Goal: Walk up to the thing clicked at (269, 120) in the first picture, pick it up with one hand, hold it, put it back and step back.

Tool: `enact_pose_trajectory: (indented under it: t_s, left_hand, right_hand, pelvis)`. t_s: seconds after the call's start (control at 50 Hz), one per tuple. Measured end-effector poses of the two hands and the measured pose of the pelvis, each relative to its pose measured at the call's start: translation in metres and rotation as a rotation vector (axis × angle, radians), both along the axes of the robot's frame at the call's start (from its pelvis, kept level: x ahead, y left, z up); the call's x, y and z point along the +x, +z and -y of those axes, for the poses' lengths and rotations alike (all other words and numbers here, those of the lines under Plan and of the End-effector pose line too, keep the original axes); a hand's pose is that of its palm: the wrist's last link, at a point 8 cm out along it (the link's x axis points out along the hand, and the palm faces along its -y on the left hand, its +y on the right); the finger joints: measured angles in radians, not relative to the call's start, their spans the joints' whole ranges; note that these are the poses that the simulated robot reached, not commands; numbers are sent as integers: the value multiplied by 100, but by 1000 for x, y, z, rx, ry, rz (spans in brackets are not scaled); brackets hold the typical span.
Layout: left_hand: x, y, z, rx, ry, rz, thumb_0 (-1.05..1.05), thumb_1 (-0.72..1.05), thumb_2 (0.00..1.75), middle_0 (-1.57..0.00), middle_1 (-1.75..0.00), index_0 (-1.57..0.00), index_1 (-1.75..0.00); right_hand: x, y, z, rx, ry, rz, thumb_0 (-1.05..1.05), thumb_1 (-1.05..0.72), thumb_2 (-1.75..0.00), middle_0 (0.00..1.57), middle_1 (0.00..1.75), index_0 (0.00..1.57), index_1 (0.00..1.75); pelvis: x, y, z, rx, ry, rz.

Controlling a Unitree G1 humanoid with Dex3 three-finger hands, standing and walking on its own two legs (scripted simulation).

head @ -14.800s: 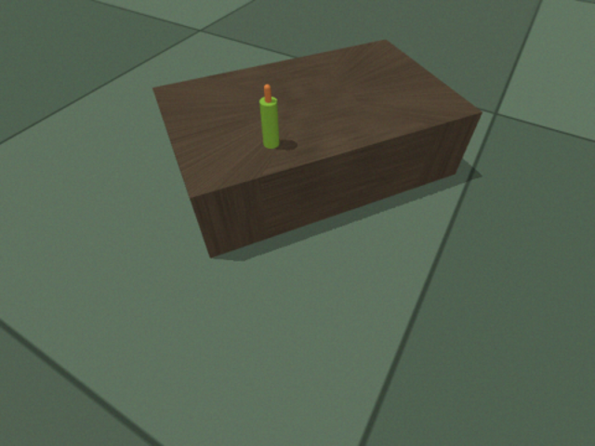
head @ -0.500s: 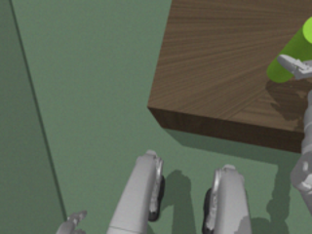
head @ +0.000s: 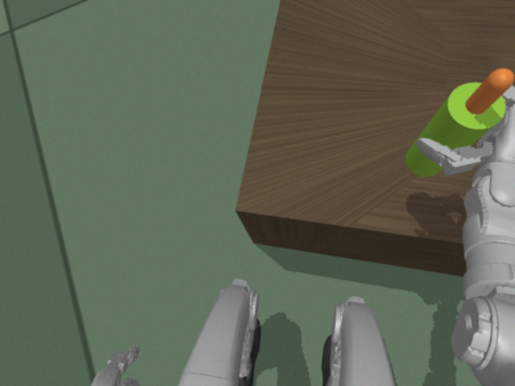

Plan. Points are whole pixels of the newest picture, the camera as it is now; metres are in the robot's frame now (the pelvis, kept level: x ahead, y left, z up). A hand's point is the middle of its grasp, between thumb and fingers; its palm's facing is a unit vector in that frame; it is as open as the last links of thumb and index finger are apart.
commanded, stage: lift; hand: right
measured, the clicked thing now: (454, 128) +0.48 -0.20 +0.03
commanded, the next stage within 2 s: hold in 1.24 s
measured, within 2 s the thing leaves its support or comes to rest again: neither
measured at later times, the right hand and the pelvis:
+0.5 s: hand (482, 153) +0.41 -0.19 +0.09, palm faces +0.24 +0.97 -0.03, open 9.6 cm; pelvis +0.02 +0.00 +0.08, yaw -1 degrees
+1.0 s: hand (492, 157) +0.39 -0.18 +0.12, palm faces +0.23 +0.97 -0.03, open 9.6 cm; pelvis +0.03 +0.00 +0.11, yaw -1 degrees
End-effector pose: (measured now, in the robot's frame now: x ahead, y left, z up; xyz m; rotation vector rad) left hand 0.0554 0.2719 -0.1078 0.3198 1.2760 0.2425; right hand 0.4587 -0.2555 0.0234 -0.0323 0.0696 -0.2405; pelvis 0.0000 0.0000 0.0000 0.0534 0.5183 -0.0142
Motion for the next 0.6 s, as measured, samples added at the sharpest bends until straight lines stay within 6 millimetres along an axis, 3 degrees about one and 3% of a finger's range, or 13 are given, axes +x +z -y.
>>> enact_pose_trajectory:
  t_s: [0.28,0.6]
  left_hand:
    - [42,53,7,-17,-48,133,1,89,92,-20,-30,-20,-31]
    - [75,88,13,-30,-85,218,1,88,93,-20,-30,-19,-31]
  right_hand:
    - [-61,44,-6,14,-11,-17,-7,56,-101,80,117,91,126]
    - [-84,80,-17,12,-6,8,-7,56,-101,80,117,92,126]
  pelvis:
    - [10,51,-1,-9,-13,118]
    - [23,85,-1,-21,-15,199]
